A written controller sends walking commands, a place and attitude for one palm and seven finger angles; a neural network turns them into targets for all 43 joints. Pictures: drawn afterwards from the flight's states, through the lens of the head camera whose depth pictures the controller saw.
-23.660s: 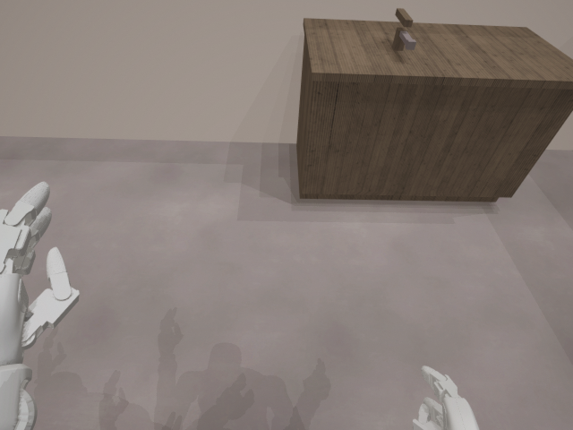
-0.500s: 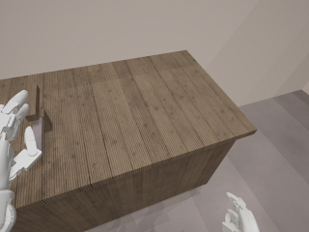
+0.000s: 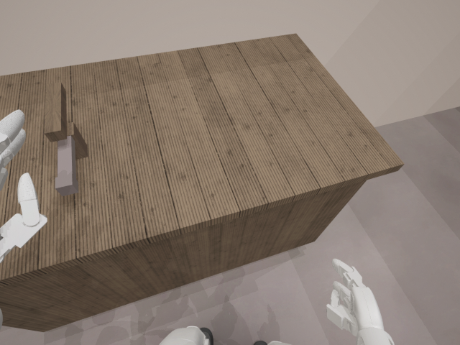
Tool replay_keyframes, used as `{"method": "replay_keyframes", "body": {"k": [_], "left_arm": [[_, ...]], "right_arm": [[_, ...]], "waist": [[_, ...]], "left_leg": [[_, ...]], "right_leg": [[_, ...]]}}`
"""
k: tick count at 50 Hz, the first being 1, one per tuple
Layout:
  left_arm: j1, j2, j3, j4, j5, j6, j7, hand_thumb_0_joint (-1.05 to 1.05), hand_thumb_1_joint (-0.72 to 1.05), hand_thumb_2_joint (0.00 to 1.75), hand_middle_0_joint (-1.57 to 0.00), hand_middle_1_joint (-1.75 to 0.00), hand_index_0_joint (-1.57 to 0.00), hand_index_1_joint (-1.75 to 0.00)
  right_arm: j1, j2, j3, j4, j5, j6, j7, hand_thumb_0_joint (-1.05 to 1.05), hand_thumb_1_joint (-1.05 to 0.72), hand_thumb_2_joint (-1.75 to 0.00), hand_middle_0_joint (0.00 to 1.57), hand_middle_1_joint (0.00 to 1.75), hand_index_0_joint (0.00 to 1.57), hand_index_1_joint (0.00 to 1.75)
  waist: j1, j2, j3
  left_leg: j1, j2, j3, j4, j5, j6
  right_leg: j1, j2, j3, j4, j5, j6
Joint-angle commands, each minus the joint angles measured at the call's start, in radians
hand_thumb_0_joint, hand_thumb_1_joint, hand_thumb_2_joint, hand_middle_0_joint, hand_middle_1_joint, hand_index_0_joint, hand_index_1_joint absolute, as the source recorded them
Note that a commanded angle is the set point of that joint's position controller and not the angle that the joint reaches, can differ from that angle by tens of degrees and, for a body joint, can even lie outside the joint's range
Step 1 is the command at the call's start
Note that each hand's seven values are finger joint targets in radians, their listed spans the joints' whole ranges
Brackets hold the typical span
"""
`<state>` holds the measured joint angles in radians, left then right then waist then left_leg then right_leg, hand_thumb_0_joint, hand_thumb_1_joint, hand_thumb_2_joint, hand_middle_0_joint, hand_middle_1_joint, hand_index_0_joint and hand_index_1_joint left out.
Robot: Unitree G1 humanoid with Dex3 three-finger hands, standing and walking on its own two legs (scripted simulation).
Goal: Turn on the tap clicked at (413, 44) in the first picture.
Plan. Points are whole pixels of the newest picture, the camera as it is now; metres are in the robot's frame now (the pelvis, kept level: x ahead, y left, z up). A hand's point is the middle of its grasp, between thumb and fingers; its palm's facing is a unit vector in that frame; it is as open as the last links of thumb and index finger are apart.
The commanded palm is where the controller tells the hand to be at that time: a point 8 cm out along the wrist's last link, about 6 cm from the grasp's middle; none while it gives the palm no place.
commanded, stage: come to a stop and stand still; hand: left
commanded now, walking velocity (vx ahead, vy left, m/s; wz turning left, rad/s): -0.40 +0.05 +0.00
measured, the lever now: (67, 185) +0.35 +0.34 +0.02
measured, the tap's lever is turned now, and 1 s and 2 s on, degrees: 0 0 0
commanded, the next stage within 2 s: look again from close up in 1.88 s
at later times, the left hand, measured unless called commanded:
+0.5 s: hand (30, 246) +0.19 +0.24 +0.17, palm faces +0.34 -0.83 -0.43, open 7.4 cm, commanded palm +0.13 +0.28 +0.18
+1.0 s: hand (34, 268) +0.17 +0.22 +0.18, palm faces +0.31 -0.85 -0.41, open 7.4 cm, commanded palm +0.10 +0.28 +0.18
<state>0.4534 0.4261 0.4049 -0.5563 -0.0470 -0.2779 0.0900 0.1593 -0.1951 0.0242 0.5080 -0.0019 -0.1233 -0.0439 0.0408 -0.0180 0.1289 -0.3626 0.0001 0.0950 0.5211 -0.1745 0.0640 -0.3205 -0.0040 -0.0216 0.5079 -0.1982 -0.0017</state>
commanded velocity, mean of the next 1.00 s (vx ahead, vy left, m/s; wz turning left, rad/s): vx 0.03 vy -0.01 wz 0.00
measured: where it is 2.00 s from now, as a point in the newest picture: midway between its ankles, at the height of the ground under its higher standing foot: outside the picture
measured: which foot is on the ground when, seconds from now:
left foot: down 0.00-0.16, up 0.18-0.34, down 0.36-1.00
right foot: down 0.00-1.00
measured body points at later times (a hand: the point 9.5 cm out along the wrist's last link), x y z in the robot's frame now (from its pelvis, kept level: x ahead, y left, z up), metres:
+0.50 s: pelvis -0.04 +0.01 +0.00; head -0.02 +0.02 +0.45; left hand +0.17 +0.29 +0.19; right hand +0.10 -0.25 -0.08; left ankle -0.07 +0.14 -0.73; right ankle +0.03 -0.12 -0.73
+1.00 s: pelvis -0.06 +0.00 +0.00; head -0.04 -0.01 +0.45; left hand +0.14 +0.26 +0.20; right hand +0.11 -0.22 -0.08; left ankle -0.07 +0.14 -0.73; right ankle +0.02 -0.11 -0.73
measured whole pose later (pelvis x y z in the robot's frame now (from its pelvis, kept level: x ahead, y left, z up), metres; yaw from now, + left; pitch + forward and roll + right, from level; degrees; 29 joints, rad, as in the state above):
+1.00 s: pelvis -0.06 +0.00 +0.00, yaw -2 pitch -3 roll +2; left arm 0.38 0.37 0.34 -0.43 -0.04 -0.28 0.08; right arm 0.20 -0.19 0.00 0.60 0.00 -0.21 0.00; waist 0.00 -0.01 0.10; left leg -0.15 0.02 0.02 0.50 -0.29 -0.03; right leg -0.32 -0.02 0.00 0.52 -0.14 -0.01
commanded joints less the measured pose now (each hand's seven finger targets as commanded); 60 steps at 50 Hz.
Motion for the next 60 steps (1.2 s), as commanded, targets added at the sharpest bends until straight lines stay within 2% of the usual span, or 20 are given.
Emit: {"method": "replay_keyframes", "body": {"k": [1,6,8,10,16,21,26,28,30,33,36,37,38,39,40,42,45,51,57,60], "left_arm": [[-0.034,0.145,0.140,-0.220,-0.006,-0.079,0.023,0.00,0.90,0.90,-0.20,-0.30,-0.20,-0.30],[-0.039,0.131,0.133,-0.188,-0.008,-0.060,0.024,0.00,0.90,0.90,-0.20,-0.30,-0.20,-0.30],[-0.050,0.125,0.104,-0.160,-0.017,-0.028,0.026,0.00,0.90,0.90,-0.20,-0.30,-0.20,-0.30],[-0.101,0.109,0.071,-0.146,-0.028,0.025,0.037,0.00,0.90,0.90,-0.20,-0.30,-0.20,-0.30],[-0.057,0.125,0.093,-0.124,0.011,0.038,0.082,0.00,0.90,0.90,-0.20,-0.30,-0.20,-0.30],[-0.041,0.158,0.116,-0.280,0.017,0.013,0.066,0.00,0.90,0.90,-0.20,-0.30,-0.20,-0.30],[-0.051,0.117,0.101,-0.154,0.015,0.021,0.048,0.00,0.90,0.90,-0.20,-0.30,-0.20,-0.30],[0.009,0.114,0.110,-0.067,-0.005,0.035,0.041,0.00,0.90,0.90,-0.20,-0.30,-0.20,-0.30],[-0.011,0.100,0.096,-0.033,-0.015,0.047,0.036,0.00,0.90,0.90,-0.20,-0.30,-0.20,-0.30],[-0.105,0.098,0.077,-0.073,0.005,0.032,0.035,0.00,0.90,0.90,-0.20,-0.30,-0.20,-0.30],[-0.180,0.086,0.044,-0.099,0.029,0.027,0.037,0.00,0.90,0.90,-0.20,-0.30,-0.20,-0.30],[-0.216,0.111,0.050,-0.152,0.029,0.028,0.039,0.00,0.90,0.90,-0.20,-0.30,-0.20,-0.30],[-1.026,0.805,0.546,-0.192,0.143,-0.053,0.028,0.00,0.90,0.90,-0.20,-0.30,-0.20,-0.30],[-0.524,0.222,0.142,0.236,0.055,-0.020,-0.025,0.00,0.90,0.90,-0.20,-0.30,-0.20,-0.30],[-0.381,0.154,0.065,0.038,0.019,-0.029,-0.015,0.00,0.90,0.90,-0.20,-0.30,-0.20,-0.30],[-0.283,0.082,0.001,0.003,-0.005,-0.040,0.000,0.00,0.90,0.90,-0.20,-0.30,-0.20,-0.30],[-0.124,0.090,0.016,-0.095,0.003,-0.056,0.016,0.00,0.90,0.90,-0.20,-0.30,-0.20,-0.30],[-0.070,0.161,0.143,0.013,-0.022,-0.036,0.025,0.00,0.90,0.90,-0.20,-0.30,-0.20,-0.30],[-0.224,0.116,0.056,-0.083,-0.009,-0.047,0.016,0.00,0.90,0.90,-0.20,-0.30,-0.20,-0.30],[-0.260,0.080,-0.003,-0.085,0.009,-0.043,0.023,0.00,0.90,0.90,-0.20,-0.30,-0.20,-0.30]], "right_arm": [[-0.022,-0.129,-0.056,-0.133,-0.002,-0.074,-0.007,0.00,-0.90,-0.90,0.20,0.30,0.20,0.30],[-0.003,-0.131,-0.063,-0.121,0.014,-0.083,0.005,0.00,-0.90,-0.90,0.20,0.30,0.20,0.30],[0.026,-0.128,-0.073,-0.114,0.021,-0.063,0.008,0.00,-0.90,-0.90,0.20,0.30,0.20,0.30],[0.003,-0.117,-0.073,-0.089,0.021,-0.040,0.009,0.00,-0.90,-0.90,0.20,0.30,0.20,0.30],[-0.018,-0.094,-0.050,-0.041,0.013,-0.060,-0.008,0.00,-0.90,-0.90,0.20,0.30,0.20,0.30],[-0.035,-0.117,-0.079,-0.074,0.025,-0.068,0.007,0.00,-0.90,-0.90,0.20,0.30,0.20,0.30],[0.013,-0.146,-0.104,-0.063,0.042,-0.063,0.032,0.00,-0.90,-0.90,0.20,0.30,0.20,0.30],[0.048,-0.145,-0.113,-0.054,0.041,-0.049,0.026,0.00,-0.90,-0.90,0.20,0.30,0.20,0.30],[0.044,-0.132,-0.098,-0.038,0.037,-0.034,0.018,0.00,-0.90,-0.90,0.20,0.30,0.20,0.30],[-0.004,-0.133,-0.077,-0.043,0.033,-0.036,0.007,0.00,-0.90,-0.90,0.20,0.30,0.20,0.30],[-0.002,-0.131,-0.080,-0.046,0.029,-0.045,0.024,0.00,-0.90,-0.90,0.20,0.30,0.20,0.30],[-0.013,-0.123,-0.075,-0.055,0.029,-0.050,0.028,0.00,-0.90,-0.90,0.20,0.30,0.20,0.30],[0.139,-0.125,-0.092,0.035,-0.055,-0.122,0.015,0.00,-0.90,-0.90,0.20,0.30,0.20,0.30],[0.048,-0.023,-0.053,0.037,-0.030,-0.151,0.018,0.00,-0.90,-0.90,0.20,0.30,0.20,0.30],[0.032,-0.079,-0.062,-0.014,-0.001,-0.152,0.024,0.00,-0.90,-0.90,0.20,0.30,0.20,0.30],[0.002,-0.103,-0.069,-0.031,0.009,-0.147,0.022,0.00,-0.90,-0.90,0.20,0.30,0.20,0.30],[-0.028,-0.111,-0.064,-0.048,0.009,-0.143,0.052,0.00,-0.90,-0.90,0.20,0.30,0.20,0.30],[-0.020,-0.103,-0.065,-0.064,0.017,-0.112,0.017,0.00,-0.90,-0.90,0.20,0.30,0.20,0.30],[-0.017,-0.110,-0.049,-0.057,0.011,-0.123,-0.001,0.00,-0.90,-0.90,0.20,0.30,0.20,0.30],[0.003,-0.124,-0.056,-0.052,0.010,-0.145,0.004,0.00,-0.90,-0.90,0.20,0.30,0.20,0.30]], "waist": [[-0.011,0.209,-0.250],[-0.006,0.072,-0.262],[-0.026,-0.199,-0.238],[-0.040,-0.232,-0.171],[-0.043,-0.017,-0.217],[-0.032,0.312,-0.212],[-0.040,0.017,-0.211],[-0.056,-0.124,-0.203],[-0.069,-0.078,-0.142],[-0.058,0.303,-0.064],[-0.036,0.137,-0.107],[-0.040,0.076,-0.159],[0.026,-0.061,-0.096],[0.000,-0.113,-0.218],[-0.019,-0.056,-0.109],[-0.013,0.150,-0.240],[0.014,0.196,-0.263],[-0.006,-0.188,-0.178],[-0.005,0.086,-0.130],[0.004,0.071,-0.168]], "left_leg": [[0.001,0.278,-0.251,-0.212,-0.040,0.033],[0.021,0.196,-0.194,-0.025,-0.203,0.001],[0.062,0.007,-0.084,0.343,-0.354,-0.071],[0.066,0.025,-0.176,0.617,-0.323,-0.084],[0.153,-0.023,-0.018,-0.131,-0.153,-0.037],[0.229,0.173,-0.192,-0.145,0.378,0.018],[0.067,0.088,-0.087,0.075,0.142,-0.026],[0.102,0.016,-0.070,0.075,-0.126,-0.045],[0.162,0.031,-0.072,-0.030,-0.204,-0.028],[0.052,0.200,-0.265,-0.282,-0.253,0.036],[0.088,0.171,-0.168,-0.091,0.106,0.026],[0.113,0.135,-0.136,-0.020,0.143,0.010],[-0.024,0.063,0.022,0.217,0.128,-0.047],[0.046,-0.034,-0.124,0.135,-0.138,-0.051],[0.127,-0.017,-0.072,0.004,-0.107,-0.060],[0.218,0.004,-0.068,-0.141,-0.016,-0.049],[0.124,0.088,-0.121,-0.141,0.106,-0.021],[0.088,0.000,-0.095,-0.088,-0.180,-0.037],[0.101,0.027,-0.110,-0.197,-0.221,-0.020],[0.085,0.025,-0.097,-0.192,-0.205,-0.021]], "right_leg": [[0.104,-0.026,0.020,0.173,-0.130,-0.037],[0.129,-0.091,0.065,-0.065,0.020,-0.063],[-0.088,-0.325,0.418,-0.278,-0.232,-0.192],[-0.234,-0.430,0.463,-0.351,-0.471,-0.258],[0.060,-0.189,0.158,-0.091,-0.153,-0.079],[0.037,-0.037,-0.047,0.145,-0.071,0.000],[0.268,-0.075,0.001,-0.058,0.198,-0.064],[0.134,-0.148,0.113,-0.118,0.026,-0.102],[-0.019,-0.118,0.089,-0.125,-0.267,-0.083],[-0.008,0.030,-0.072,0.189,-0.206,-0.004],[0.127,0.005,-0.045,-0.024,-0.006,-0.012],[0.195,-0.020,-0.010,-0.067,0.097,-0.022],[0.137,-0.057,0.144,-0.079,0.253,-0.061],[0.162,-0.199,0.270,-0.088,0.428,-0.183],[0.129,-0.166,0.219,-0.134,0.454,-0.137],[0.190,-0.123,0.153,-0.058,0.184,-0.085],[0.269,-0.063,0.078,0.010,0.147,-0.027],[0.134,-0.111,0.142,-0.212,-0.190,-0.031],[0.100,-0.056,0.125,-0.195,-0.252,-0.015],[0.178,-0.043,0.115,-0.169,-0.186,-0.005]]}}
